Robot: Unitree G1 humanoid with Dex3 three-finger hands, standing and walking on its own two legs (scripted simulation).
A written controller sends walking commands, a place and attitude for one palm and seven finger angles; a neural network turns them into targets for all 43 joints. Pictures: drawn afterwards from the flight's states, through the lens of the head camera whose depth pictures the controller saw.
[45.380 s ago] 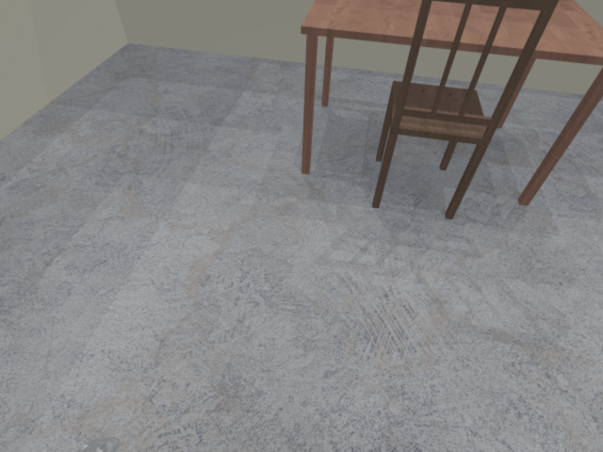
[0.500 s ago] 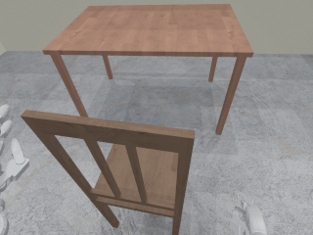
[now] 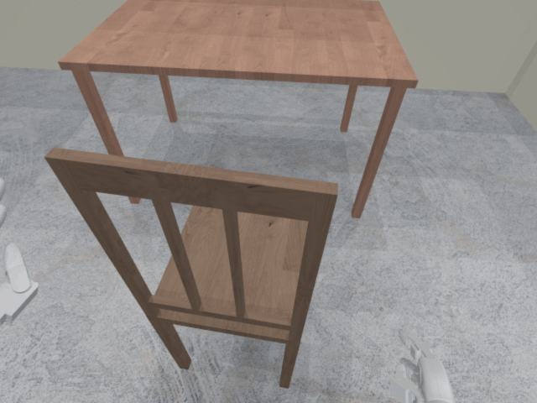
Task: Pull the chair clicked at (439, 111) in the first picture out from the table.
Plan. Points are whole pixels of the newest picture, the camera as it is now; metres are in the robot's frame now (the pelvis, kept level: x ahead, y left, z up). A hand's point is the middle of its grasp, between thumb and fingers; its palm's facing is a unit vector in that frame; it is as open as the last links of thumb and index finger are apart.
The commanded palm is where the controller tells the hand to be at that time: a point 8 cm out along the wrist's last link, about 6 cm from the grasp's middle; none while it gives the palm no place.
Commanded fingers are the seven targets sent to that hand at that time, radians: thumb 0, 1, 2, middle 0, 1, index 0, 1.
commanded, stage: step back with the hand held close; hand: left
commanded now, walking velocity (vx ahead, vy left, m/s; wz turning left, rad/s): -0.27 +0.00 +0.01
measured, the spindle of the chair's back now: (182, 263) +0.36 +0.19 -0.05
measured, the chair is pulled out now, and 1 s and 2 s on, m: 0.58 0.58 0.58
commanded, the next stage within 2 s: stop stepping back and stand still in 0.90 s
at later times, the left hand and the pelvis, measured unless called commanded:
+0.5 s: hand (2, 339) +0.14 +0.26 +0.18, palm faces +0.51 -0.72 -0.47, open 7.4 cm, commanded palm +0.07 +0.29 +0.18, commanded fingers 0.00 0.90 0.90 -0.20 -0.30 -0.20 -0.30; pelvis -0.05 -0.01 -0.02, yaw +3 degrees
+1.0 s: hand (34, 396) +0.09 +0.20 +0.19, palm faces +0.38 -0.76 -0.53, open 7.4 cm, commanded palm +0.01 +0.25 +0.18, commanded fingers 0.00 0.90 0.90 -0.20 -0.30 -0.20 -0.30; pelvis -0.12 -0.05 +0.00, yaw +1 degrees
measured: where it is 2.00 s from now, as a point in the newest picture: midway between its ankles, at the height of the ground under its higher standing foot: outside the picture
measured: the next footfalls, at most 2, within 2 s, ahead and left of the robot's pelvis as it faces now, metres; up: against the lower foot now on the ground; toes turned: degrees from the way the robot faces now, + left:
left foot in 0.64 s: -0.03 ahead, +0.13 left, +0.00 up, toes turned +6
right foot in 0.90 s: -0.07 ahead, -0.16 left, +0.00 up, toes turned +2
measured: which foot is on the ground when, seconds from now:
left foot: down 0.00-0.46, up 0.48-0.62, down 0.64-0.96, up 0.98-1.00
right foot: down 0.00-0.64, up 0.66-0.88, down 0.90-1.00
